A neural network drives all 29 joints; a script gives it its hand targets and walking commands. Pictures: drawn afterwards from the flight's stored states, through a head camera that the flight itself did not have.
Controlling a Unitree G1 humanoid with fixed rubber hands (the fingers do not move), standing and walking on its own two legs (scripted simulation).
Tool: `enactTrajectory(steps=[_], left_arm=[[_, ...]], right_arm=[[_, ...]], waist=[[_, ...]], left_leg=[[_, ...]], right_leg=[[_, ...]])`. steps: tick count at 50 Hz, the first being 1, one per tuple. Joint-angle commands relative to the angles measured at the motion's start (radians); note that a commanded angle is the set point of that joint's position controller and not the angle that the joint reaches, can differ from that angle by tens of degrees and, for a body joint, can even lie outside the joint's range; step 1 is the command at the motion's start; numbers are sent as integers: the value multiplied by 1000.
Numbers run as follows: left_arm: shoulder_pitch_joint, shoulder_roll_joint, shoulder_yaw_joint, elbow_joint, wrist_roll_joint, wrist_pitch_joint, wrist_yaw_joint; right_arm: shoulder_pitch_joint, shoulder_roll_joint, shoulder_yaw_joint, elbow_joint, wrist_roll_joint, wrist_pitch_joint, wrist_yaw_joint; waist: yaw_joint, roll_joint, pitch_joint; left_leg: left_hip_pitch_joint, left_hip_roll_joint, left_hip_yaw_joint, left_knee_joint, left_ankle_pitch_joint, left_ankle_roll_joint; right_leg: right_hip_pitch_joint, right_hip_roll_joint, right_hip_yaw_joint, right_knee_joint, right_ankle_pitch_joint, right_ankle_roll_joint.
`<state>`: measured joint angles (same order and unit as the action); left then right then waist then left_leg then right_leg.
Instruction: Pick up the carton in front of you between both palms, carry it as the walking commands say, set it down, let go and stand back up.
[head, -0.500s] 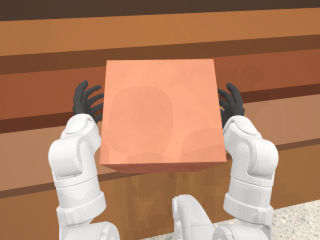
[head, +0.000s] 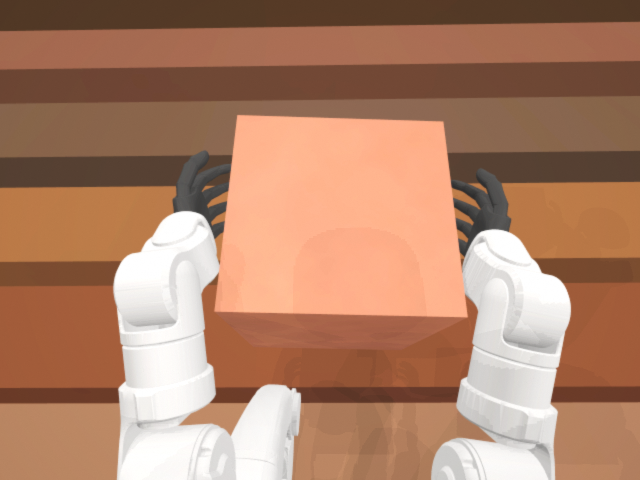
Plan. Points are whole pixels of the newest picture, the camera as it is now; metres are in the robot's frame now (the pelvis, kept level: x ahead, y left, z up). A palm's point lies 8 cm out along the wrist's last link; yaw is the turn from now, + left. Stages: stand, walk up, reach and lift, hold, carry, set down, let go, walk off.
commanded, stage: carry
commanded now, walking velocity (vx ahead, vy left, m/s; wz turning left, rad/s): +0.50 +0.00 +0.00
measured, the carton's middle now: (332, 252) +0.36 +0.03 +0.10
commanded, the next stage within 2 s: none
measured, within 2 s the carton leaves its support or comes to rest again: neither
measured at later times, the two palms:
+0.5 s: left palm out of the picture +0.69 +0.15 +0.29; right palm out of the picture +0.67 -0.16 +0.30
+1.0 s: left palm out of the picture +0.93 +0.12 +0.42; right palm out of the picture +0.92 -0.18 +0.41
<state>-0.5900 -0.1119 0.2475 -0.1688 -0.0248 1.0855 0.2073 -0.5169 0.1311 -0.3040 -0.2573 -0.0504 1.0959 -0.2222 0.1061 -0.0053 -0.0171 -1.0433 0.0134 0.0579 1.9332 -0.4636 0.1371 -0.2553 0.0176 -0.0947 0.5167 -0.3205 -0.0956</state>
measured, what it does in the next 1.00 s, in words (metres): climbs: left foot 0.13 m higher, then right foot 0.12 m higher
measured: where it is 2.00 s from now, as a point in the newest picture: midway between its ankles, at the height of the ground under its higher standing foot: (356, 331)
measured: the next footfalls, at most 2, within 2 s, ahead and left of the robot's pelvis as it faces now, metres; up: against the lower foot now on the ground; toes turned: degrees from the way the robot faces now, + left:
left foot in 0.14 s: +0.28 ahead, +0.11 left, +0.13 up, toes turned +5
right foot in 0.60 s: +0.63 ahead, -0.13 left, +0.25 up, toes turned -5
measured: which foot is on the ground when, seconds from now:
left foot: up 0.00-0.12, down 0.14-0.64, up 0.66-0.88, down 0.90-1.00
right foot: down 0.00-0.20, up 0.22-0.58, down 0.60-1.00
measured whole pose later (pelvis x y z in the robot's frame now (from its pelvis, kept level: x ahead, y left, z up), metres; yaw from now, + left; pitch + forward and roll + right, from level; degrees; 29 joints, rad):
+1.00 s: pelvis +0.58 -0.02 +0.25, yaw +0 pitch +5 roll +0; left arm -0.63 -0.15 0.29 -0.19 0.04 1.16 0.22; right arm -0.60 0.10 -0.32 -0.18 -0.02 1.15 -0.19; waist -0.02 -0.01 -0.06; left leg -0.31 -0.03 0.09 0.52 -0.22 0.06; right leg -0.42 -0.05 -0.10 0.62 -0.21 -0.06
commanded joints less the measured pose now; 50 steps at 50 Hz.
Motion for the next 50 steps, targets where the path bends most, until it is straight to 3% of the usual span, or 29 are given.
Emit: enactTrajectory(steps=[1,4,7,8,9,10,11,12,13,14,17,22,25,27,28,30,31,32,33,34,37,39,42,43,45,47,48,49,50], left_arm=[[-431,-580,-516,-5,-146,50,-13],[-471,-533,-437,6,-121,76,2],[-460,-495,-378,25,-81,93,18],[-476,-496,-362,26,-57,98,21],[-500,-506,-344,18,-41,98,23],[-504,-492,-331,15,-29,96,26],[-457,-528,-332,53,-5,95,19],[-427,-558,-309,71,4,86,9],[-483,-592,-309,37,1,70,-4],[-548,-617,-311,19,-5,62,-12],[-551,-614,-352,17,18,41,-7],[-504,-605,-437,34,-20,66,6],[-544,-604,-461,31,-55,85,12],[-574,-626,-485,38,-86,93,17],[-584,-646,-496,47,-101,95,20],[-574,-693,-527,41,-132,88,15],[-592,-725,-552,13,-148,81,7],[-647,-745,-584,-7,-166,75,-1],[-622,-774,-615,16,-194,67,-4],[-612,-801,-648,9,-241,50,-12],[-722,-873,-678,-132,-284,15,-43],[-674,-866,-689,-125,-277,9,-51],[-594,-799,-660,-107,-211,18,-39],[-564,-764,-636,-98,-190,25,-34],[-481,-695,-578,-56,-131,48,-20],[-466,-646,-525,-33,-79,77,-7],[-459,-619,-498,-24,-63,89,-1],[-436,-596,-465,14,-35,98,8],[-408,-570,-427,62,-4,107,16]], right_arm=[[-526,500,509,52,99,41,-24],[-646,532,541,65,155,74,-34],[-680,572,565,91,214,89,-36],[-721,586,580,90,232,86,-35],[-743,627,598,94,255,82,-30],[-713,681,609,101,276,77,-18],[-682,694,611,135,272,65,-13],[-666,698,630,115,277,54,-10],[-773,754,671,54,314,41,5],[-869,813,709,17,355,32,25],[-886,835,740,-4,389,16,62],[-672,674,619,97,270,42,32],[-612,616,544,122,213,65,21],[-606,602,513,120,192,72,19],[-588,592,489,125,178,74,17],[-593,584,472,108,148,70,19],[-597,588,456,101,134,64,23],[-589,572,423,97,106,55,21],[-525,571,398,113,74,52,17],[-494,562,391,138,57,45,15],[-628,646,435,15,88,23,30],[-617,631,480,-4,100,8,32],[-561,617,539,4,116,8,31],[-551,612,559,-2,128,12,34],[-558,600,589,-6,161,33,37],[-608,601,598,19,187,49,31],[-611,607,590,37,198,61,30],[-583,607,578,61,212,72,33],[-592,588,566,85,209,79,31]], waist=[[-47,-69,-203],[-87,-160,-145],[-201,-303,-367],[-242,-249,-446],[-301,-158,-529],[-333,-77,-537],[-227,268,-588],[-247,209,-739],[-233,107,-658],[-215,33,-540],[-152,-45,-372],[-236,94,-264],[-177,104,-167],[-136,134,-171],[-97,245,-260],[51,332,-445],[105,263,-500],[86,14,-608],[-6,-213,-670],[18,-205,-824],[-53,-93,-617],[-68,-22,-479],[-75,43,-427],[-93,-31,-446],[-106,-181,-479],[-110,-64,-478],[-107,-86,-492],[-114,-125,-464],[-97,57,-444]], left_leg=[[-297,46,49,-40,-15,-1],[167,38,166,-541,84,-36],[526,-77,270,-758,220,15],[586,-129,288,-845,216,3],[743,-157,255,-1117,339,-6],[924,-90,68,-1430,544,24],[1244,242,-435,-1322,1467,198],[1311,276,-714,-1394,1211,339],[1249,287,-730,-1423,755,317],[1191,269,-694,-1435,434,238],[1003,258,-448,-1529,130,104],[1268,301,-364,-1628,425,152],[1169,218,-174,-1739,366,63],[833,112,52,-1884,671,44],[804,122,103,-1804,1189,41],[950,128,149,-1441,1691,-11],[1009,100,184,-1153,1614,-65],[852,-16,69,-735,952,-140],[499,-140,-38,-275,104,-178],[467,-157,-242,-42,126,-135],[274,4,-281,-51,159,-69],[220,25,-224,-155,111,-55],[380,38,-42,-714,70,-55],[524,27,-11,-867,154,-51],[633,-3,12,-1099,284,-63],[626,-66,58,-1448,466,-85],[697,-48,55,-1650,555,-104],[811,20,-1,-1820,651,-115],[1132,168,-121,-1574,1391,-103]], right_leg=[[328,-227,285,-241,120,-120],[1,-143,38,-452,468,-117],[140,-176,-71,-176,1612,-89],[253,-170,-77,67,1832,-62],[284,-123,-94,367,1825,4],[161,-69,-44,720,1392,30],[-268,74,73,1082,38,96],[-410,133,257,1388,37,74],[-551,84,298,1482,5,39],[-670,36,309,1450,-8,5],[-673,-61,197,1241,-15,-9],[-1182,-76,82,1523,-243,-21],[-1135,-122,14,1221,-238,-8],[-584,-80,-139,722,-74,-5],[-349,-19,-187,687,88,-19],[-88,86,-236,534,194,-2],[47,113,-226,226,335,30],[322,-15,31,3,706,-74],[520,-335,511,67,1493,-247],[553,-365,615,79,1569,-321],[315,-336,568,33,583,-225],[205,-326,466,-18,326,-180],[84,-259,187,-27,641,-125],[12,-226,74,-23,807,-110],[53,-220,22,-14,919,-111],[279,-135,-52,104,979,-55],[362,-129,-10,174,985,-43],[326,-136,42,208,751,-38],[4,-112,27,294,268,8]])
